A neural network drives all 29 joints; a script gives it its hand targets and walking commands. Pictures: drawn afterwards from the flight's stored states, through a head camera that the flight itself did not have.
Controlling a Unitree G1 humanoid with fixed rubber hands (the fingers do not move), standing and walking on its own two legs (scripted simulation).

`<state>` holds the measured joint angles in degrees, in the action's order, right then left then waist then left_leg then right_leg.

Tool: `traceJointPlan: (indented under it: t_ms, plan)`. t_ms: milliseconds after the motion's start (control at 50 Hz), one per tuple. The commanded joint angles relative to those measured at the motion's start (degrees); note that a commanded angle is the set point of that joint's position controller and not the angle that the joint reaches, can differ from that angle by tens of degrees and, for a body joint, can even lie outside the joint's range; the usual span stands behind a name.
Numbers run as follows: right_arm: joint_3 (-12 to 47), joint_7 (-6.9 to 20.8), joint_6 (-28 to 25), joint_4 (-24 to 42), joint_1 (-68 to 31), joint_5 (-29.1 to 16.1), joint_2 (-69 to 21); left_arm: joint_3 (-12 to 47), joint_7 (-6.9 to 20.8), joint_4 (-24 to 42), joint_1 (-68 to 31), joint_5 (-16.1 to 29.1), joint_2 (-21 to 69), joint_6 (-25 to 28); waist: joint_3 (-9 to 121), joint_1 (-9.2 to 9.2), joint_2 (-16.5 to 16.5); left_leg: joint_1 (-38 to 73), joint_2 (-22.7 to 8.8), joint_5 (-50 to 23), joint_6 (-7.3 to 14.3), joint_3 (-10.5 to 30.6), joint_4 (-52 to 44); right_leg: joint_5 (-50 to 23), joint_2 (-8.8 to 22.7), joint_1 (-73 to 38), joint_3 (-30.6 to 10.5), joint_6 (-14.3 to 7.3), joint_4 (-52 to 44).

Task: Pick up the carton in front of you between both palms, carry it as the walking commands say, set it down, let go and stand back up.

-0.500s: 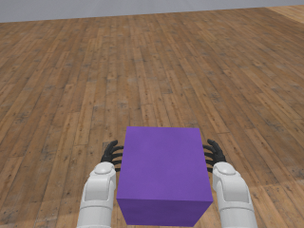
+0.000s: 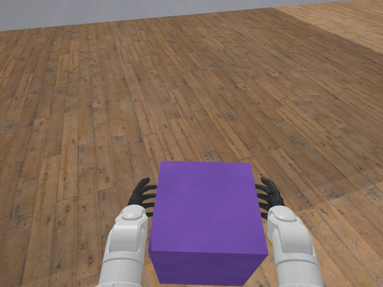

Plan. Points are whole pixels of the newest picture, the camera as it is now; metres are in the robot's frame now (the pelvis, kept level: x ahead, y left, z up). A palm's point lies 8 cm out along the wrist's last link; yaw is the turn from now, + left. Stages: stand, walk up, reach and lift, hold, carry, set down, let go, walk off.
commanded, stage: hold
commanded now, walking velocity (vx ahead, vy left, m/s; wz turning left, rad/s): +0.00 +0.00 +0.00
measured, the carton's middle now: (203, 225) +0.29 -0.01 -0.05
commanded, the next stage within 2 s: set down in 0.14 s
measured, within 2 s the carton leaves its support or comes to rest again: neither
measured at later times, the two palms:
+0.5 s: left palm (128, 204) +0.32 +0.18 -0.01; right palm (253, 205) +0.32 -0.12 +0.00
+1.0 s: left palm (138, 231) +0.35 +0.19 -0.21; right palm (234, 226) +0.37 -0.11 -0.20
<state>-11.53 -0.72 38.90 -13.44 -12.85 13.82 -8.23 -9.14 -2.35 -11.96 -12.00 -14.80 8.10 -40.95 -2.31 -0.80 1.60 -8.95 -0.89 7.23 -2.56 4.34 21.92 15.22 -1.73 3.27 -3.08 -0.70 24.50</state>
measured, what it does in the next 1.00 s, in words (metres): lowers itself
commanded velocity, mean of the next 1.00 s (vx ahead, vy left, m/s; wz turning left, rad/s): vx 0.00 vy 0.00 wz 0.00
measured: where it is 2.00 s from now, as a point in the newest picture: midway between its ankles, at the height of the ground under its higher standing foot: outside the picture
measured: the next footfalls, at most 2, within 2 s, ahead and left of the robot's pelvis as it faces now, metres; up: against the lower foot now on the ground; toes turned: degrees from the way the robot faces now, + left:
none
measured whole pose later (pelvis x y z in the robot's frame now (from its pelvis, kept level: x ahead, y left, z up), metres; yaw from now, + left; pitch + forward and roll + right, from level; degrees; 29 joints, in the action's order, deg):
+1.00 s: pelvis -0.05 +0.01 -0.14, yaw -3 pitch +36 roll -1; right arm -23.3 -4.0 12.2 -32.9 -38.8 11.5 -8.6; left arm -23.9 -0.4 -31.6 -37.2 -13.5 3.9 -13.5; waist 9.5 2.5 3.4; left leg -85.0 2.3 18.6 -3.5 6.7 67.9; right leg 27.4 -7.0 80.1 -5.6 1.6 71.8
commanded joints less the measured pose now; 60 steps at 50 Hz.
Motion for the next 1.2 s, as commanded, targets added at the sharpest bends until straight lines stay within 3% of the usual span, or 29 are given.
traceJointPlan:
  t_ms: [0, 140, 220, 300, 360, 420, 480, 520, 580, 660, 740, 820, 940, 1040, 1180]
  plan:
    - [32.8, 15.1, -1.7, 0.4, -29.6, -14.5, -54.5, 30.3, 14.5, 3.7, -28.2, 13.9, 53.7, 3.3, 13.6, 3.02, 0.0, 12.3, 7.8, -3.4, 2.6, -1.8, -0.2, -9.5, -2.0, 7.4, -2.4, 1.7, -6.6]
    - [28.9, 16.5, -1.8, -2.8, -30.8, -12.9, -55.1, 30.7, 16.0, 2.0, -32.6, 14.4, 56.2, 2.7, 14.4, 1.05, -2.1, 17.4, 6.1, -1.6, 1.8, -1.4, -1.3, -3.1, -3.4, 12.2, -1.3, 0.0, -7.1]
    - [23.3, 17.6, -3.7, -7.6, -36.2, -9.5, -52.5, 28.8, 16.5, -2.6, -38.7, 14.5, 59.4, 3.0, 13.0, -0.69, -3.8, 16.9, 4.5, 6.6, 0.7, 0.0, -2.1, 4.1, -3.8, 14.7, -0.9, -1.8, -6.1]
    - [15.7, 18.9, -7.3, -16.4, -44.7, -4.9, -50.5, 20.9, 16.3, -13.1, -44.8, 11.2, 60.2, 5.5, 11.4, -0.73, -3.8, 14.3, 3.3, 15.2, 0.8, 2.6, -0.8, 8.4, -3.5, 19.1, -0.9, -2.5, -2.4]
    - [8.3, 18.3, -9.8, -23.1, -48.2, -0.8, -48.3, 12.0, 14.6, -19.8, -47.4, 6.5, 56.6, 7.6, 10.1, -0.09, -3.2, 11.1, 3.1, 16.5, 1.1, 3.3, 1.5, 8.8, -3.4, 23.1, -1.2, -2.4, 0.9]
    - [1.3, 16.2, -12.2, -26.9, -47.5, 3.7, -44.3, 3.8, 12.4, -22.6, -46.7, 1.4, 50.2, 10.3, 9.3, 1.10, -2.3, 5.9, 3.8, 13.1, 1.2, 2.6, 4.7, 7.2, -3.7, 27.9, -1.3, -2.1, 4.3]
    - [-2.7, 14.3, -15.2, -28.3, -44.2, 6.6, -39.9, -0.7, 10.7, -23.3, -43.7, -2.4, 44.1, 14.3, 11.1, 1.76, -1.9, 0.6, 4.9, 4.4, 1.4, 0.9, 8.9, 3.8, -4.4, 33.6, -1.1, -1.6, 7.4]
    - [-2.4, 13.6, -18.5, -27.7, -42.9, 6.9, -39.0, -0.5, 10.3, -23.2, -42.7, -3.2, 42.2, 18.2, 14.8, 2.00, -1.7, -2.0, 5.5, -1.9, 1.7, 0.1, 12.2, 1.2, -5.1, 37.1, -0.8, -1.0, 9.8]
    - [2.4, 13.3, -24.6, -26.4, -43.6, 4.7, -41.8, 4.4, 10.1, -22.1, -44.2, -2.1, 44.1, 24.8, 24.3, 2.06, -1.5, -3.9, 6.3, -10.5, 2.0, -0.2, 18.2, -2.1, -6.5, 43.4, 0.0, 0.0, 14.4]
    - [12.4, 12.4, -31.0, -24.5, -47.3, -0.6, -47.2, 13.9, 10.3, -20.1, -49.4, 1.7, 48.5, 31.6, 41.3, 1.28, -1.0, -5.2, 6.9, -17.8, 1.5, -0.4, 27.5, -5.8, -7.5, 52.1, 1.1, 1.3, 21.2]
    - [22.8, 10.4, -33.2, -18.2, -51.4, -6.1, -51.3, 22.7, 10.7, -14.4, -53.5, 6.2, 49.9, 34.2, 62.7, 2.98, -1.6, -9.9, 7.6, -23.2, 0.8, -2.3, 35.9, -11.8, -8.2, 53.9, 1.4, 3.0, 28.7]
    - [26.9, 8.5, -31.6, -16.1, -52.8, -8.3, -53.4, 25.1, 11.8, -13.4, -54.3, 8.4, 48.3, 32.7, 67.7, 4.20, -1.1, -22.2, 8.7, -14.7, 0.5, -4.6, 40.4, -9.9, -8.5, 54.4, 1.0, 4.0, 33.3]
    - [22.4, 8.3, -27.0, -22.3, -54.7, -6.9, -54.3, 18.8, 14.6, -20.3, -55.3, 6.4, 46.7, 28.4, 56.8, 5.51, 0.2, -40.5, 9.1, 0.8, 1.2, -6.3, 43.9, 2.9, -8.7, 64.1, 1.2, 4.3, 36.4]
    - [18.3, 7.6, -26.6, -26.3, -57.3, -6.0, -53.1, 14.0, 15.4, -24.7, -57.4, 5.1, 45.3, 27.7, 56.3, 5.57, 0.5, -48.7, 9.1, 1.5, 1.4, -6.5, 48.4, 3.5, -9.0, 71.1, 1.9, 4.3, 40.8]
    - [18.2, 5.6, -29.8, -26.6, -62.0, -7.4, -50.1, 13.5, 13.6, -25.4, -61.3, 6.6, 43.6, 30.1, 62.8, 5.92, -0.3, -53.2, 9.1, -2.7, 0.4, -6.7, 55.4, 1.5, -10.1, 79.2, 3.5, 4.4, 49.5]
